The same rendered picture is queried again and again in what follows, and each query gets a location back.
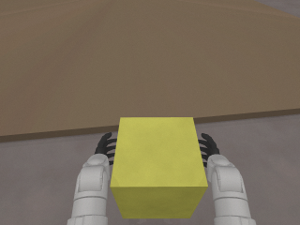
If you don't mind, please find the robot right hand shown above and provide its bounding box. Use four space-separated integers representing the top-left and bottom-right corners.
198 133 220 168

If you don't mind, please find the right robot forearm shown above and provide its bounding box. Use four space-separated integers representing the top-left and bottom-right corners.
206 154 257 225

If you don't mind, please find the left robot forearm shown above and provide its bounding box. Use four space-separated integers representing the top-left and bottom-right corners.
67 154 110 225

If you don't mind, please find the robot left hand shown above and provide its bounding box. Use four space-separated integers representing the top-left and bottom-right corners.
95 132 117 165

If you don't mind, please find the carton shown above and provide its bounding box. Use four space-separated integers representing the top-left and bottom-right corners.
110 117 208 219

